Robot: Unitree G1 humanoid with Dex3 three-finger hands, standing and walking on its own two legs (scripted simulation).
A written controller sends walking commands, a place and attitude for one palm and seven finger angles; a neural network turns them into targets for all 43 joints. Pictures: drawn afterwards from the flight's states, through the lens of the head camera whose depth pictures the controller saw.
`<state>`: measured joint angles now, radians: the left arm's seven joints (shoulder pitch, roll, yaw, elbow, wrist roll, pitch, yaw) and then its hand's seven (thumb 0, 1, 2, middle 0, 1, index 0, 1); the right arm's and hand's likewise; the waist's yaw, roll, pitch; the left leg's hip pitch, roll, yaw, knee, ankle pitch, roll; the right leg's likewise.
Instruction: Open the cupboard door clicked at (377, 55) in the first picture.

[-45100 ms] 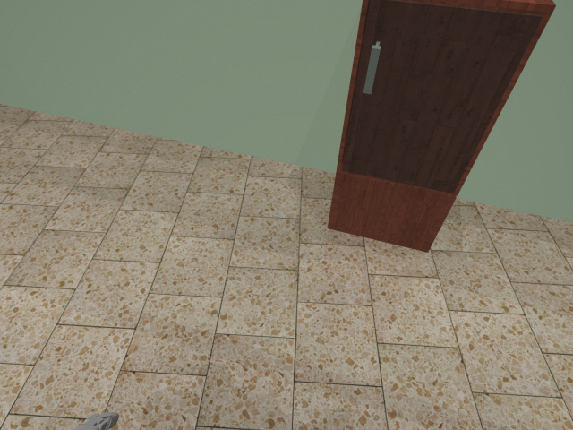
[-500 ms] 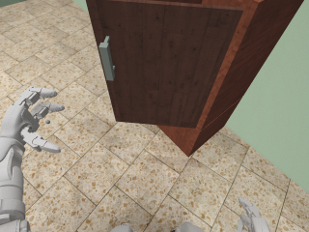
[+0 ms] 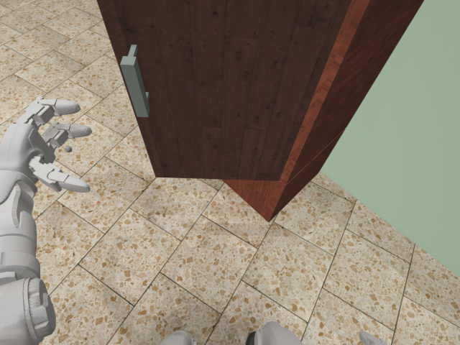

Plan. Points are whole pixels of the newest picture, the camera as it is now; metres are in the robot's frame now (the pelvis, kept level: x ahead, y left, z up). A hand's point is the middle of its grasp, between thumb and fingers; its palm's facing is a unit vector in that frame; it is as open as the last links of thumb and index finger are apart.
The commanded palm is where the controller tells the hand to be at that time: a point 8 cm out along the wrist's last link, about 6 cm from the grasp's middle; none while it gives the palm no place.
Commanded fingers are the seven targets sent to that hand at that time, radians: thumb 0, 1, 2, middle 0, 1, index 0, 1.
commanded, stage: move the hooked fingers beside the handle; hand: left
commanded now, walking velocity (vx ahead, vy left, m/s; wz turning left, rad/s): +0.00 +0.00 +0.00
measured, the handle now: (138, 82) +0.59 +0.19 +0.07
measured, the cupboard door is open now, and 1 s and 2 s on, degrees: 45 45 45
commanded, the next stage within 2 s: slide the fingers in behind the handle in 1.64 s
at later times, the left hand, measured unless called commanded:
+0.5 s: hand (86, 112) +0.49 +0.26 +0.09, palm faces -0.02 -1.00 -0.03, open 14.0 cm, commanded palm +0.48 +0.31 +0.08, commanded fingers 0.00 -0.50 0.30 -0.30 -1.20 -0.30 -1.20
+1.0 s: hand (98, 89) +0.56 +0.26 +0.08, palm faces -0.04 -1.00 -0.04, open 13.9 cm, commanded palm +0.54 +0.30 +0.07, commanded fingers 0.00 -0.50 0.30 -0.30 -1.20 -0.30 -1.20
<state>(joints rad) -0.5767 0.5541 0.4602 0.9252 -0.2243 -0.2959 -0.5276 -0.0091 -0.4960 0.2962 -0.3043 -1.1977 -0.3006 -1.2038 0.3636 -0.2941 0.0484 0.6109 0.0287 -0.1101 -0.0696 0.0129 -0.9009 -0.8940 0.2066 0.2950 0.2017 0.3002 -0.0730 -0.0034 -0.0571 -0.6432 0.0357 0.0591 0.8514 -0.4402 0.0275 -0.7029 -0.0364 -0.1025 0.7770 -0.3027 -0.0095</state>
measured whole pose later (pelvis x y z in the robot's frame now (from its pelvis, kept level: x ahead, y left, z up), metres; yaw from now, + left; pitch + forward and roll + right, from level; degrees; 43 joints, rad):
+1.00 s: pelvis +0.01 +0.01 -0.02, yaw -3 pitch +25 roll -4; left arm -1.06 0.86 0.54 1.30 -0.04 -0.28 -0.49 -0.01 -0.49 0.30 -0.30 -1.20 -0.30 -1.20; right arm 0.46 -0.29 0.08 0.57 -0.02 0.10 -0.03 0.01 -0.90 -0.89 0.21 0.29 0.20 0.30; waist -0.24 0.02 -0.06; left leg -0.91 0.07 0.06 0.96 -0.49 0.04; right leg -0.95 0.00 -0.10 0.82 -0.31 0.00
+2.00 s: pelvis +0.01 +0.00 -0.02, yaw -2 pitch +22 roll -4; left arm -0.96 0.72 0.50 1.20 -0.08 -0.32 -0.43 -0.01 -0.49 0.30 -0.30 -1.20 -0.30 -1.20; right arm 0.44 -0.29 0.06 0.58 -0.01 0.11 -0.01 0.01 -0.90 -0.89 0.21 0.29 0.20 0.30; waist -0.21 0.02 -0.07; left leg -0.85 0.07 0.04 0.95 -0.49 0.03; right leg -0.89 0.00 -0.10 0.82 -0.31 -0.01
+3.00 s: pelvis +0.01 +0.00 -0.02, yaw -2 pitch +22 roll -3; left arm -0.98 0.57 0.41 1.19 -0.07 -0.36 -0.27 -0.01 -0.49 0.30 -0.30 -1.20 -0.30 -1.21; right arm 0.43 -0.27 0.04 0.60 -0.02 0.07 0.01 0.01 -0.90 -0.89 0.21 0.29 0.20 0.30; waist -0.19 0.03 -0.08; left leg -0.84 0.06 0.04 0.95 -0.49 0.03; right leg -0.89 -0.01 -0.10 0.83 -0.33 0.00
